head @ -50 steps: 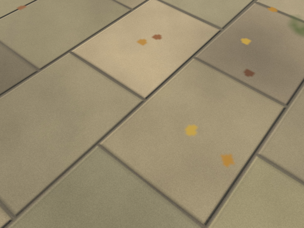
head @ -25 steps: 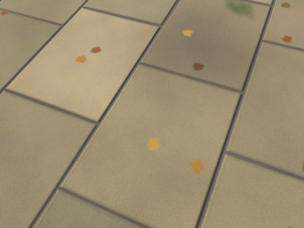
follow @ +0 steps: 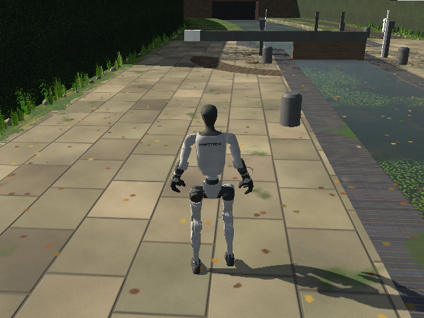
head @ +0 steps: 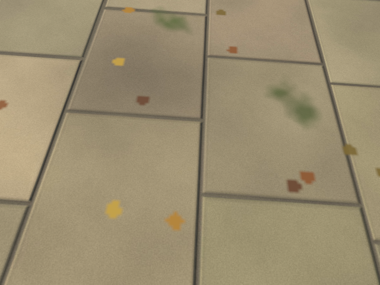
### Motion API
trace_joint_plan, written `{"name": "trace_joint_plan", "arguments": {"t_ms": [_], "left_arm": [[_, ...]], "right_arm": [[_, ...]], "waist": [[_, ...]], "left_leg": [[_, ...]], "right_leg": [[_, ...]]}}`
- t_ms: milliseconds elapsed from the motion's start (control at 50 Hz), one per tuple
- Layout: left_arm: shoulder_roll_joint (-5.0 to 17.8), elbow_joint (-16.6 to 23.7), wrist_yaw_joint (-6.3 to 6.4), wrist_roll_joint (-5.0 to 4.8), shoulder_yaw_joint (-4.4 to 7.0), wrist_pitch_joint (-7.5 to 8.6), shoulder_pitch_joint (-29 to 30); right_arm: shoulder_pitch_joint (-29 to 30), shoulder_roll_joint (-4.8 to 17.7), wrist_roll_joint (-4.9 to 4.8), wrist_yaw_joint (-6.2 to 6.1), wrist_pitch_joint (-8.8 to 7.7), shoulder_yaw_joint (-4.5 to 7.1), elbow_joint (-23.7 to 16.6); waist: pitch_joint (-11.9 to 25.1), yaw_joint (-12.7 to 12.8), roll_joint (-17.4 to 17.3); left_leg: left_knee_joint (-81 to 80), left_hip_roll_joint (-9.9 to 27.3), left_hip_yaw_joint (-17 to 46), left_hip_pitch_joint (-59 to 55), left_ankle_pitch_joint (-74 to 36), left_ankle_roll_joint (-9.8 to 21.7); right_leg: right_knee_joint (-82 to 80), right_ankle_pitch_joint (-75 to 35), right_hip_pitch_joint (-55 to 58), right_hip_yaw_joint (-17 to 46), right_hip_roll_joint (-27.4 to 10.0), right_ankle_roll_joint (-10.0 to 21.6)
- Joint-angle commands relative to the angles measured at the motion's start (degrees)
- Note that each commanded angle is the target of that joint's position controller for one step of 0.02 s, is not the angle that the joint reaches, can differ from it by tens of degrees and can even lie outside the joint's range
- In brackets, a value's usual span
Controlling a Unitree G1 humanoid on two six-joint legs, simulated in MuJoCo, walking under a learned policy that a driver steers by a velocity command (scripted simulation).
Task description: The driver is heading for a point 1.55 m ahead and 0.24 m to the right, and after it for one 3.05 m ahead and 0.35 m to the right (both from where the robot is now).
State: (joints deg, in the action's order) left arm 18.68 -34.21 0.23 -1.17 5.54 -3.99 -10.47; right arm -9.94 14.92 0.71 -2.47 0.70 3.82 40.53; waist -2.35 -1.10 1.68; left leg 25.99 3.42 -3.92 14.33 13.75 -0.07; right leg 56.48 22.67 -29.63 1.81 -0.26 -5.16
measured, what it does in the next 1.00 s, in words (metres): steps on the spot, turning right: right foot, then left foot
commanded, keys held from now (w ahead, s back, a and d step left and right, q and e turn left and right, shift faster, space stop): e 0.48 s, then no key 0.52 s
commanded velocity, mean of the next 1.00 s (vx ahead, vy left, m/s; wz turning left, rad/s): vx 0.00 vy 0.00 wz -0.41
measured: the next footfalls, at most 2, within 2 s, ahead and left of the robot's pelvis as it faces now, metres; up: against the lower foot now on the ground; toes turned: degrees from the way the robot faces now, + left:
right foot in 0.14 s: +0.03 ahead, -0.14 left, +0.00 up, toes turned -7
left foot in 0.58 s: +0.10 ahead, +0.07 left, +0.00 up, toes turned -24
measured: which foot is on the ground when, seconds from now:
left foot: down 0.00-0.14, up 0.16-0.56, down 0.58-1.00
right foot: up 0.00-0.12, down 0.14-0.60, up 0.62-0.88, down 0.90-1.00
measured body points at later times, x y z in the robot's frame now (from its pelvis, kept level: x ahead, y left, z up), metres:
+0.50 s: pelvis +0.00 -0.03 +0.00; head +0.04 -0.06 +0.44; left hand +0.25 +0.19 -0.08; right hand +0.09 -0.35 -0.10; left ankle +0.06 +0.11 -0.71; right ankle -0.01 -0.14 -0.74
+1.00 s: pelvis +0.00 -0.03 -0.01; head +0.01 -0.05 +0.44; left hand +0.22 +0.15 -0.11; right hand +0.02 -0.32 -0.12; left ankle +0.06 +0.09 -0.74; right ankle -0.07 -0.14 -0.74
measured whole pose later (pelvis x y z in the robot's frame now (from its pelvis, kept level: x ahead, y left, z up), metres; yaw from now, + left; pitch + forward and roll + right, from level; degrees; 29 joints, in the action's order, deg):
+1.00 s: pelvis +0.00 -0.03 -0.01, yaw -23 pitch -1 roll +0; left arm 14.0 -39.8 0.6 1.0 2.5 -2.1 -12.2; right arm -10.1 13.8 1.1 0.1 -0.8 1.5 42.8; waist -2.2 -1.1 -0.9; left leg 28.8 1.1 1.6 13.7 14.4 -2.1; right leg 29.5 17.6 -11.2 3.7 0.5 -0.5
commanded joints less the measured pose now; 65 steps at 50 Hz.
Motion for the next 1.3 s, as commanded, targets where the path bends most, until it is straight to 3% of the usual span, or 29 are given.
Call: {"name": "trace_joint_plan", "arguments": {"t_ms": [20,100,120,140,160,180,200,240,260,300,380,520,560,580,600,620,640,660,700,780,820,840,880,900,920,940,960,1040,1300], "left_arm": [[2.88,6.61,-0.70,-0.01,0.19,1.01,4.68],[3.64,5.70,-1.40,-0.19,1.05,0.48,1.00],[4.00,4.70,-1.23,-0.06,1.51,0.48,-1.48],[6.72,4.34,-0.66,-0.04,2.52,0.64,-3.79],[14.14,5.77,0.37,0.57,3.94,1.07,-5.41],[13.54,6.24,-0.41,2.58,3.29,2.49,-6.08],[11.53,5.57,-0.72,2.74,2.65,3.56,-4.80],[8.38,5.03,0.13,0.81,1.69,3.79,0.25],[8.00,5.24,0.49,0.30,1.30,3.44,2.17],[7.82,5.32,1.09,0.90,1.03,3.04,2.66],[8.71,4.76,1.69,0.68,1.42,2.70,1.66],[8.87,4.93,0.85,0.58,1.37,1.92,3.22],[7.58,4.83,1.01,0.05,0.71,1.65,4.47],[5.92,4.32,1.16,0.30,0.18,1.76,2.57],[2.78,4.06,1.12,1.63,-0.82,2.04,-0.42],[4.66,5.41,1.37,0.99,-0.09,2.46,0.45],[9.08,4.12,1.74,1.46,1.23,2.68,0.21],[10.27,3.20,1.64,0.88,1.99,2.60,0.40],[7.28,1.45,1.87,0.91,1.57,1.75,-0.63],[0.55,1.18,1.17,0.84,-1.03,1.78,1.25],[0.60,1.07,0.92,0.47,-1.20,2.03,2.37],[1.12,0.22,0.83,0.30,-0.95,2.10,0.98],[2.15,-1.15,0.71,1.03,-0.86,2.25,-1.14],[5.11,-0.45,1.11,1.59,-0.50,2.26,-1.49],[7.80,-1.26,1.23,2.17,0.04,2.19,-0.17],[3.71,-0.77,0.66,2.25,-0.76,2.43,1.00],[1.70,-0.89,0.37,2.59,-1.42,2.77,1.34],[1.87,-2.28,0.63,2.27,-1.75,4.11,-0.37],[0.25,-5.23,0.73,1.88,-2.46,4.79,-1.73]], "right_arm": [[0.45,12.74,-0.51,0.19,-0.20,3.68,-3.20],[1.79,13.15,-2.30,0.98,-0.49,3.92,-2.71],[1.15,12.00,-2.71,1.07,-0.65,3.65,-2.13],[-1.98,9.62,-1.90,1.35,-0.91,3.09,-1.01],[-0.59,4.68,1.81,1.64,-1.10,1.20,-4.00],[4.46,7.52,0.95,1.19,-1.42,1.89,-5.65],[6.21,9.81,-0.49,0.88,-1.22,2.56,-5.63],[5.26,9.98,-0.28,0.15,-0.86,2.97,-4.18],[4.45,10.19,0.07,0.00,-0.68,3.11,-4.09],[2.88,8.84,-0.15,0.41,-0.77,2.83,-3.50],[4.77,6.69,-0.43,0.68,-0.91,1.83,-3.95],[3.87,7.69,-1.17,2.20,-1.96,2.06,-4.34],[1.12,6.89,-0.92,2.76,-2.52,2.00,-3.66],[0.66,7.98,-0.17,2.72,-2.70,2.19,-3.81],[0.69,11.29,1.03,2.42,-2.58,2.52,-4.97],[1.99,12.32,2.38,2.55,-2.53,2.46,-3.95],[3.38,9.55,1.63,2.48,-2.88,1.86,-5.24],[3.95,9.31,0.87,2.17,-2.85,1.77,-5.11],[5.50,8.49,-0.52,1.80,-2.72,1.40,-4.94],[5.09,6.70,-0.33,1.59,-1.51,0.66,-4.00],[2.33,8.12,-0.48,1.64,-0.81,1.04,-3.18],[2.16,8.40,-0.83,1.68,-0.57,0.98,-3.01],[-0.11,7.20,-1.45,1.91,-0.95,0.37,-2.04],[-1.45,6.43,-0.50,2.27,-1.78,-0.07,-1.88],[-3.23,4.64,0.52,2.65,-2.62,-0.56,-2.01],[-0.40,5.10,1.12,2.64,-2.82,-0.77,-1.77],[1.76,5.84,0.94,2.66,-2.75,-0.56,-1.74],[1.24,5.57,0.13,1.88,-1.90,-0.50,-0.84],[-1.57,5.82,-0.28,0.58,-1.51,-0.23,4.78]], "waist": [[6.82,-1.85,-13.42],[6.78,0.57,-13.11],[7.34,1.73,-11.48],[8.80,1.93,-4.36],[9.71,0.74,15.57],[13.07,4.77,13.88],[10.90,4.80,8.46],[7.60,1.98,4.67],[7.06,0.90,5.30],[8.61,0.03,5.66],[8.64,1.30,5.99],[8.27,1.91,8.27],[8.62,-0.19,7.70],[8.80,0.13,5.35],[10.01,2.25,-6.04],[5.96,3.86,-18.65],[5.32,2.11,-14.10],[4.65,2.12,-11.37],[3.78,2.44,-8.76],[5.69,1.28,-11.64],[6.63,-0.50,-13.08],[6.84,0.17,-12.70],[6.43,1.06,-10.45],[7.70,0.08,-5.63],[7.88,-3.22,4.65],[7.34,-1.12,5.02],[5.42,-0.25,3.50],[1.96,0.06,3.20],[2.18,0.27,-0.84]], "left_leg": [[-5.66,13.71,7.63,-9.44,-23.89,12.09],[-0.93,14.31,5.22,-8.20,-22.64,9.42],[2.88,12.96,3.05,-5.74,-19.62,6.97],[11.43,9.91,-1.41,1.39,-11.79,2.53],[30.95,2.32,-5.21,20.55,21.20,-3.48],[41.38,-2.33,4.27,25.60,27.49,-4.79],[45.21,-1.19,6.94,26.16,23.65,-4.51],[42.18,0.05,7.98,26.24,14.46,-4.00],[41.07,-0.42,7.85,24.12,11.54,-4.44],[39.38,-2.16,7.15,20.59,7.96,-5.04],[26.54,-3.55,7.86,17.68,6.22,-5.41],[11.72,-5.31,8.10,8.29,7.18,-3.49],[-0.28,-4.98,6.79,0.81,-1.86,-1.91],[-4.13,-1.39,9.47,-4.36,-8.35,-0.27],[-6.82,9.64,20.27,-9.41,-17.83,3.78],[-8.48,17.25,31.53,-4.36,-22.78,13.98],[-9.09,18.36,31.83,-2.89,-20.74,17.41],[-8.33,15.84,28.11,-3.24,-18.85,16.00],[-6.99,12.01,22.55,-4.38,-17.09,12.90],[-5.10,6.61,13.89,-5.75,-21.68,11.07],[-3.99,7.15,14.83,-7.18,-22.14,11.70],[-3.05,7.15,15.03,-7.03,-21.65,11.42],[-2.46,6.12,14.70,-3.51,-18.28,7.97],[-0.66,4.63,13.01,0.14,-13.47,4.36],[-0.44,-0.34,7.37,0.42,-4.40,0.78],[0.03,-1.06,6.03,-3.33,-1.65,-1.57],[0.49,-1.35,5.82,-3.47,-2.50,-2.28],[1.01,-1.02,6.17,-2.87,-5.61,-1.68],[0.66,-0.53,6.35,-4.16,-8.33,-3.10]], "right_leg": [[-8.59,1.14,1.07,-3.61,-0.76,0.63],[-24.42,-6.39,9.95,-6.50,0.75,4.36],[-30.95,-11.59,15.73,-6.78,2.09,6.18],[-34.55,-22.84,25.36,-0.79,-0.69,8.53],[-32.93,-49.28,36.42,21.95,-17.37,16.04],[-34.05,-51.60,31.67,29.01,-23.53,27.01],[-35.08,-46.02,29.55,24.10,-20.14,25.82],[-34.93,-37.28,26.29,17.40,-13.70,19.46],[-35.05,-38.04,23.61,16.06,-12.33,18.66],[-35.23,-38.29,21.98,15.09,-10.79,18.62],[-34.71,-30.56,22.05,17.41,-9.67,18.36],[-32.21,-25.45,19.28,25.46,-9.08,17.67],[-29.54,-24.78,17.51,24.85,-6.94,15.09],[-27.53,-18.39,14.55,23.39,-4.79,12.21],[-17.21,-3.60,9.34,16.29,1.08,8.41],[-10.69,12.75,2.65,8.57,6.80,5.34],[0.16,14.65,2.23,9.28,4.30,2.86],[5.72,12.03,0.74,8.89,4.44,2.01],[8.03,7.30,-0.43,9.45,3.75,0.32],[-8.99,4.71,7.54,2.46,0.99,-0.92],[-18.43,3.26,11.45,0.25,0.94,-0.76],[-24.79,-1.59,14.25,-0.59,1.23,-0.22],[-37.89,-15.05,22.82,0.46,0.78,2.29],[-36.21,-24.84,27.95,5.80,-4.08,4.30],[-32.03,-23.98,24.80,8.28,-6.57,7.79],[-32.93,-16.16,19.79,8.41,-6.10,9.54],[-33.72,-11.87,17.98,8.06,-5.12,8.95],[-33.66,-12.62,15.49,7.19,-3.74,7.11],[-32.83,-16.10,16.63,5.96,-2.23,7.43]]}}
